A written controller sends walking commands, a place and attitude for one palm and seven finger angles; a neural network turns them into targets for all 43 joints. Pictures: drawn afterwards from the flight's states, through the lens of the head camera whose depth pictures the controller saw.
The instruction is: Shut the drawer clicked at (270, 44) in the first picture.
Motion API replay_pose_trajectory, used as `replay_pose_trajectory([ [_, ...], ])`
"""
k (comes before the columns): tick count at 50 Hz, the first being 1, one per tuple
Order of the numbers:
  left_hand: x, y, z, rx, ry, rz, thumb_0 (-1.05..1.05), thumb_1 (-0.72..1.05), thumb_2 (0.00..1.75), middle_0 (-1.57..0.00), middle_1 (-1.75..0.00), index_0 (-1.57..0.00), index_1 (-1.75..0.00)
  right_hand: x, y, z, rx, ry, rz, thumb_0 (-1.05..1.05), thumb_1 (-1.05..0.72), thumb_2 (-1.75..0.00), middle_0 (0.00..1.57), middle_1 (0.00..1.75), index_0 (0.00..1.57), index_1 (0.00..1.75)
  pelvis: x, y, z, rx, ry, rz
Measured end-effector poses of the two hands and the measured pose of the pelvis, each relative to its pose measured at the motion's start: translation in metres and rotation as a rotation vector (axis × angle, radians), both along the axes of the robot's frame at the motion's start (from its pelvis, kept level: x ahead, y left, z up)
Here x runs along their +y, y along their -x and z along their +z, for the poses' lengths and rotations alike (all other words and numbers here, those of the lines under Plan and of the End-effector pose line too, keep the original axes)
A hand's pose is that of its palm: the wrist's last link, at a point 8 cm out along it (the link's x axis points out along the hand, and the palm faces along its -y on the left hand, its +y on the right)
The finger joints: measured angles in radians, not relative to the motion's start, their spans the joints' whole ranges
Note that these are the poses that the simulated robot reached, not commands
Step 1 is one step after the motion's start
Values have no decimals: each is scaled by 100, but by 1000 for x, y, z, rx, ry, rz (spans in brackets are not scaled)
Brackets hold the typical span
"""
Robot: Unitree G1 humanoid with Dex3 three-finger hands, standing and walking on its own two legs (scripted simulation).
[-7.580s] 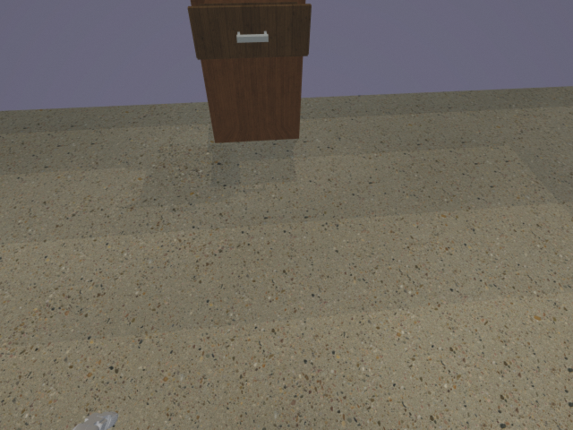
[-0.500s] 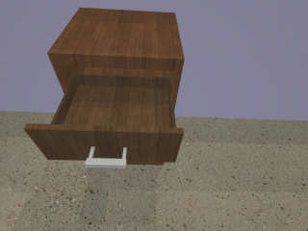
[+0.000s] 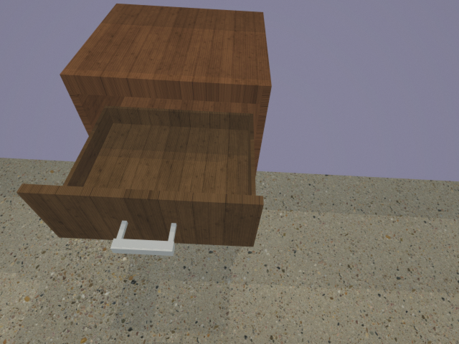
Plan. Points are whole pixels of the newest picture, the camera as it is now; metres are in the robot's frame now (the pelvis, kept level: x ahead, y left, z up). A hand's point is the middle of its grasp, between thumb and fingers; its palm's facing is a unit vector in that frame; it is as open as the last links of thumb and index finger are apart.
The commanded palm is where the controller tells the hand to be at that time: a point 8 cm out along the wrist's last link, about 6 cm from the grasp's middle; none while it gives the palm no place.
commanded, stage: come to a stop and stand still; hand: left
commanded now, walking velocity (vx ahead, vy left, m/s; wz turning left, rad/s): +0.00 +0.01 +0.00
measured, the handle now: (146, 237) +0.31 +0.19 -0.05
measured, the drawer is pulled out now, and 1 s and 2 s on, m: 0.30 0.30 0.30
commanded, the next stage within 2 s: look again from close up in 0.62 s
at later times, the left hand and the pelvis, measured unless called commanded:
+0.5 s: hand out of the picture -0.03 +0.23 -0.16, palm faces +0.00 -0.97 -0.25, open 7.4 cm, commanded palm none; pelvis -0.06 +0.04 +0.00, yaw +0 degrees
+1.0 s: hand out of the picture -0.06 +0.17 -0.17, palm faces +0.01 -0.99 -0.15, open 7.4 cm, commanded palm none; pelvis -0.04 +0.02 +0.01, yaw +0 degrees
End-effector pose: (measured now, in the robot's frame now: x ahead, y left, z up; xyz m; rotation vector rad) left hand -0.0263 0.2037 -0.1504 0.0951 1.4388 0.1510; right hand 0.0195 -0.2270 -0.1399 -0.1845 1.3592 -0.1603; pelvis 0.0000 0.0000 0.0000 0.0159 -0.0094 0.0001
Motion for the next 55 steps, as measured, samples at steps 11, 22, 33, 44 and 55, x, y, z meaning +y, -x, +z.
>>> replay_pose_trajectory([
  [11, 47, -17, 6, -138, -85, -72, 1, 91, 90, -20, -30, -20, -30, 9, -27, 7, -218, 2, 29, 0, -91, -90, 20, 30, 20, 30, 17, 28, -6, -21, 18, -15],
  [22, 76, -7, 21, -185, -109, -87, 0, 91, 90, -19, -30, -20, -30, 32, 26, 3, -144, -34, 38, 0, -93, -90, 20, 30, 20, 30, 35, 55, -1, -18, 23, -4],
  [33, 63, 49, 17, -22, -68, -46, 0, 91, 90, -19, -30, -20, -30, 30, 78, 3, 35, -36, 13, 0, -91, -90, 20, 30, 20, 30, 34, 55, 5, 8, 13, 5],
  [44, 29, 61, 13, 57, -8, -29, 0, 90, 90, -19, -30, -20, -30, 33, 67, 2, 43, -54, 1, 0, -91, -90, 20, 30, 20, 30, 24, 42, 7, 3, 12, 0],
  [55, 11, 22, 9, -18, 7, -42, 0, 91, 90, -20, -30, -20, -30, 21, 50, 3, 28, -38, -3, 1, -93, -90, 20, 30, 20, 30, 13, 31, 8, -4, 8, -1],
])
